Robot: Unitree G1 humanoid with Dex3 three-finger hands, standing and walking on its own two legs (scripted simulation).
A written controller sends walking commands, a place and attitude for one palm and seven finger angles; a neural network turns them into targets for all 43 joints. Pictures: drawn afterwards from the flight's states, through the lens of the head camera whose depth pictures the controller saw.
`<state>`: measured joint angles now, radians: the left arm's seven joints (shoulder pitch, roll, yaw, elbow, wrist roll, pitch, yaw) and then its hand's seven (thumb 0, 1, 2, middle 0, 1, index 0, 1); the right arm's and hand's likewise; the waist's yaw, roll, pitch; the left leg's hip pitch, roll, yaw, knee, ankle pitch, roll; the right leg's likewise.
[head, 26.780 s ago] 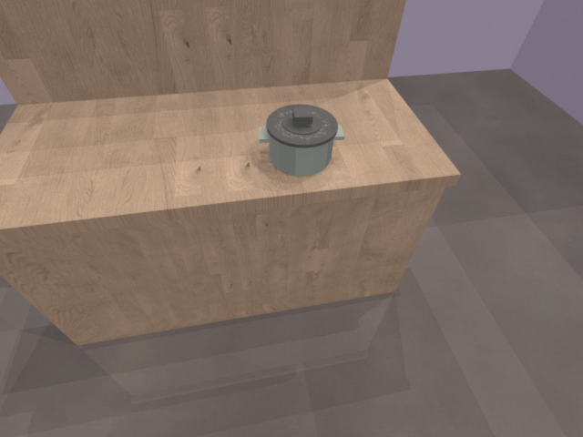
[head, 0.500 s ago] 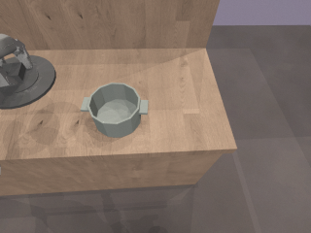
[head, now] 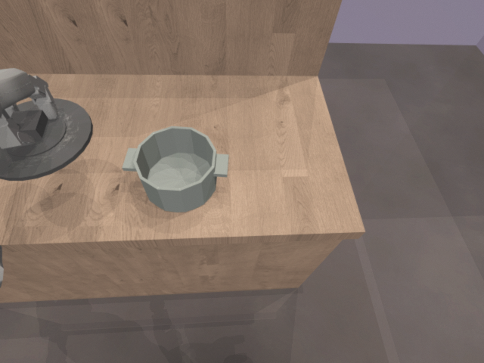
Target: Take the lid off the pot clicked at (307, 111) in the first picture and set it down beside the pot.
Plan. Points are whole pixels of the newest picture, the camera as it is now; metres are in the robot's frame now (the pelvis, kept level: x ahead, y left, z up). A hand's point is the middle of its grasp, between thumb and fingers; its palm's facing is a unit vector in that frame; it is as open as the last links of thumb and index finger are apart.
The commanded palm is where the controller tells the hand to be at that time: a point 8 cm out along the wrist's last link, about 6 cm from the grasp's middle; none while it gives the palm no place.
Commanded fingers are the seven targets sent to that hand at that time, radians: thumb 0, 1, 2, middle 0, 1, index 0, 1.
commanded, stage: lower the lid onto the table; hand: left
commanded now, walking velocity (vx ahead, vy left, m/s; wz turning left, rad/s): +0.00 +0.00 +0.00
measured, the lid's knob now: (27, 124) +0.48 +0.34 +0.10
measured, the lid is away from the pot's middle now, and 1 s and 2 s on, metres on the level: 0.22 0.24 0.24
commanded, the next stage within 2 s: none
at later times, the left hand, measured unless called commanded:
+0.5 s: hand (20, 141) +0.45 +0.35 +0.09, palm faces -0.45 -0.13 -0.88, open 8.3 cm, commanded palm +0.49 +0.35 +0.15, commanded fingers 0.00 0.62 1.03 -0.70 -1.03 -0.72 -1.05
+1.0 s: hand (28, 155) +0.45 +0.35 +0.05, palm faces -0.48 -0.11 -0.87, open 8.3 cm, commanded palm +0.50 +0.35 +0.11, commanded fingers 0.00 0.62 1.03 -0.70 -1.03 -0.72 -1.05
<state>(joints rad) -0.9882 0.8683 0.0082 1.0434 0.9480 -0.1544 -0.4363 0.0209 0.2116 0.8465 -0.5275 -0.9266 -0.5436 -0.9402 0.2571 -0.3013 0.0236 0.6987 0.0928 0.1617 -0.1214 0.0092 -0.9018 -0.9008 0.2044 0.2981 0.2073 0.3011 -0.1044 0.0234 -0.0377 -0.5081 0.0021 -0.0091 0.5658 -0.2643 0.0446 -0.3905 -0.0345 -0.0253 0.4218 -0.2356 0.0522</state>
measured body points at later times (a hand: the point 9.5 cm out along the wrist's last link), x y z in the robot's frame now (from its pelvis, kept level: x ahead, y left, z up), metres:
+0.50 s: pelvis +0.00 +0.01 -0.01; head +0.09 +0.02 +0.43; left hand +0.47 +0.35 +0.14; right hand +0.02 -0.29 -0.12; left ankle +0.00 +0.09 -0.73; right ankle -0.03 -0.17 -0.73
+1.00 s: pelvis -0.01 +0.02 -0.01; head +0.09 +0.04 +0.43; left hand +0.47 +0.35 +0.10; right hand +0.01 -0.27 -0.12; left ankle +0.00 +0.09 -0.73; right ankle -0.03 -0.16 -0.73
